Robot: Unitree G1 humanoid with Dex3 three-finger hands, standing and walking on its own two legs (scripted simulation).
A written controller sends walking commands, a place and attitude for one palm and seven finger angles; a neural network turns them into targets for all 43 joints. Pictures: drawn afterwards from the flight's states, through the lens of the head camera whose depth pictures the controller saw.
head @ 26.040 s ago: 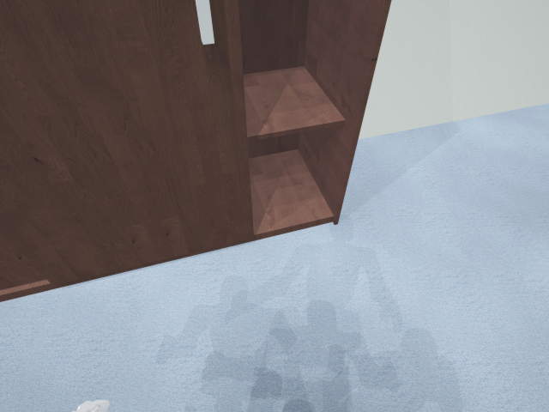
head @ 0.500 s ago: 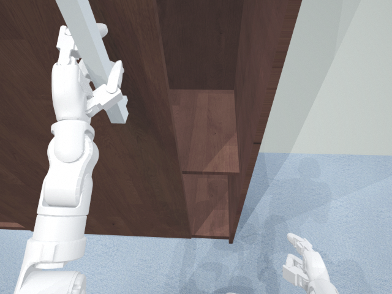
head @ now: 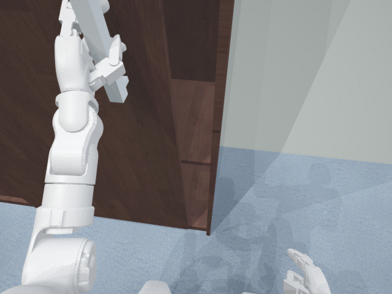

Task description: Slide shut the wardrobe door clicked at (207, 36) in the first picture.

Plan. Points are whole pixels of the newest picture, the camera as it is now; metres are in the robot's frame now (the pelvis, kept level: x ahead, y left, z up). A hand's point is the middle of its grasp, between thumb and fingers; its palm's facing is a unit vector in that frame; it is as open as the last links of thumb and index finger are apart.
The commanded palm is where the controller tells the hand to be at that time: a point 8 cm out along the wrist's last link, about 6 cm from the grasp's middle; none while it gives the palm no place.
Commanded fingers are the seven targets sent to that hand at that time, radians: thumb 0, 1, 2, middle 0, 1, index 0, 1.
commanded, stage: step sideways, sliding the door along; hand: left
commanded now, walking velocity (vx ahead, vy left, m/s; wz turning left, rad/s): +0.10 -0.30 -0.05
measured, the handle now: (103, 31) +0.43 +0.21 +0.29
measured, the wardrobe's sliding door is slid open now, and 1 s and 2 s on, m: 0.09 0.00 0.01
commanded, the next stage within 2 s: stop walking and hold the door there in 0.52 s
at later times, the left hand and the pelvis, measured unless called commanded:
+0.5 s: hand (172, 64) +0.40 +0.10 +0.26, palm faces +0.36 -0.93 -0.07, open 7.2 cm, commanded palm +0.36 +0.07 +0.26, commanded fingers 0.00 0.90 0.90 -0.45 -1.40 -0.45 -1.40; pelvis +0.03 -0.12 +0.01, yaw +3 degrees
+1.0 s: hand (170, 64) +0.40 +0.10 +0.26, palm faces +0.34 -0.93 -0.14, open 7.2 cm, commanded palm +0.36 +0.13 +0.25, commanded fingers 0.00 0.90 0.90 -0.45 -1.40 -0.45 -1.40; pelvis +0.03 -0.10 +0.02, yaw -2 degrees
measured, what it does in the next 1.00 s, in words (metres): steps to the right: left foot, then left foot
